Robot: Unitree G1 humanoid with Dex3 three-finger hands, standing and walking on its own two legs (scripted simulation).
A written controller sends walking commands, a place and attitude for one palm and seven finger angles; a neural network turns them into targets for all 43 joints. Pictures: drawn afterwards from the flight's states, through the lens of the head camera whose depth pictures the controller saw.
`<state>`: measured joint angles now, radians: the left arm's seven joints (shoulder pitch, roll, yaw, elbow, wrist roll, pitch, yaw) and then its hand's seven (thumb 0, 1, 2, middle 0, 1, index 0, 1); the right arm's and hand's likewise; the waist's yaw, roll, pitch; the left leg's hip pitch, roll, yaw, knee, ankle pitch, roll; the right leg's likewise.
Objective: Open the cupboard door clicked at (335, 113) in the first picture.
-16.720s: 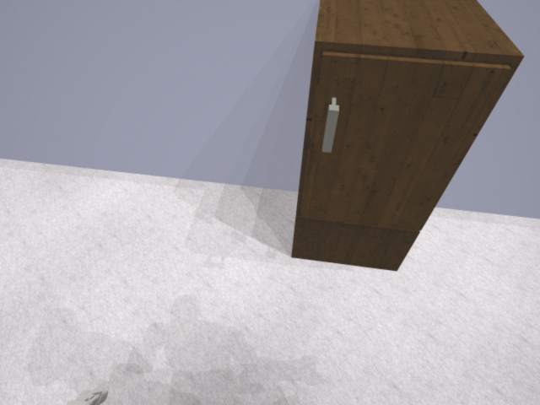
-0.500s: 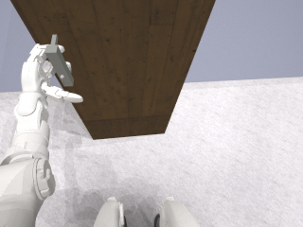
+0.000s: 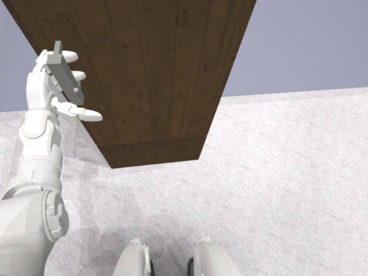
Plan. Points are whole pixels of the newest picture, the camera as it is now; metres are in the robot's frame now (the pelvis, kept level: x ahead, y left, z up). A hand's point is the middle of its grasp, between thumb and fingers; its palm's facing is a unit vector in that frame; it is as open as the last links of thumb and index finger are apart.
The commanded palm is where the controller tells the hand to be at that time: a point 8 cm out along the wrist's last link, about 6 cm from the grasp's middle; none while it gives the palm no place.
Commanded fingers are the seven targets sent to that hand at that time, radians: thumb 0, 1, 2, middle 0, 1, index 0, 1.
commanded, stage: slide the fingers in behind the handle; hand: left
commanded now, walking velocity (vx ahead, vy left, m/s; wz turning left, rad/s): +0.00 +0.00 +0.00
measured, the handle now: (68, 74) +0.54 +0.22 +0.06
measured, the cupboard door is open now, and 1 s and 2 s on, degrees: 0 0 43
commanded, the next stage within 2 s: close the thumb around the handle in 0.02 s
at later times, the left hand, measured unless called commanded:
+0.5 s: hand (72, 93) +0.49 +0.20 +0.06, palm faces +0.06 -1.00 -0.01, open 9.9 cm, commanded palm +0.46 +0.25 +0.06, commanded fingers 0.00 0.62 0.78 -0.38 -1.32 -0.38 -1.32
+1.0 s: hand (78, 91) +0.49 +0.19 +0.06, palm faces +0.07 -1.00 -0.01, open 6.0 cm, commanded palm +0.45 +0.24 +0.06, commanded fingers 0.00 0.90 0.90 -0.40 -1.35 -0.40 -1.35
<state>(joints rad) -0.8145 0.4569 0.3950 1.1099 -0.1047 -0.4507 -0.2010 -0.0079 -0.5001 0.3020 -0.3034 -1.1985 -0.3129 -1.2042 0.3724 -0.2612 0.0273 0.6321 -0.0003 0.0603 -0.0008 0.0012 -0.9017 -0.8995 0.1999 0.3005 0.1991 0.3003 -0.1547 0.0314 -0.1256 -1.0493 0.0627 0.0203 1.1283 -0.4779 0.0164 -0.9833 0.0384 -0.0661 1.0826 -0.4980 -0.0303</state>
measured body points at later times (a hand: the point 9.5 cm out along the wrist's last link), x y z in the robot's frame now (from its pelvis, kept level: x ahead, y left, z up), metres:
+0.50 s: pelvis +0.00 +0.00 +0.00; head +0.13 +0.02 +0.43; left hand +0.48 +0.26 +0.07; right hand +0.03 -0.26 -0.11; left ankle +0.02 +0.11 -0.65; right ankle +0.00 -0.11 -0.65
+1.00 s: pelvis +0.00 +0.00 +0.00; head +0.13 +0.02 +0.43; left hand +0.48 +0.25 +0.06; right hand +0.02 -0.26 -0.12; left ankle +0.02 +0.11 -0.65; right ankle +0.00 -0.11 -0.65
